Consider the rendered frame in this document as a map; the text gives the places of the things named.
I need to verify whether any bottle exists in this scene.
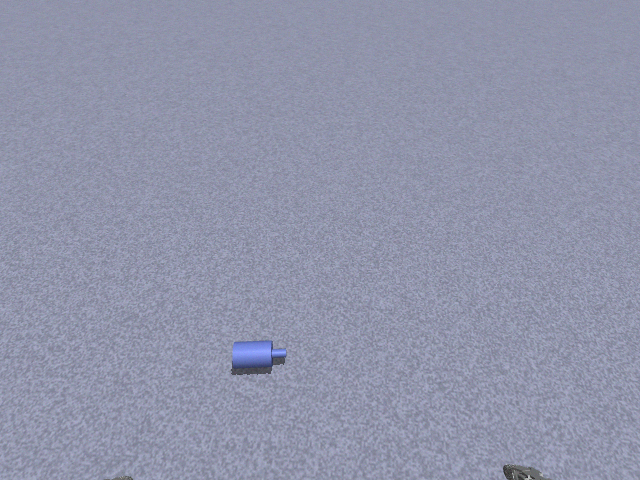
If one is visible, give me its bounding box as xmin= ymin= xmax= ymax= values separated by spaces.
xmin=232 ymin=340 xmax=286 ymax=369

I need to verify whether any right robot hand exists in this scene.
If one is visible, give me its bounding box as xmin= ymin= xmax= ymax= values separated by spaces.
xmin=503 ymin=464 xmax=552 ymax=480

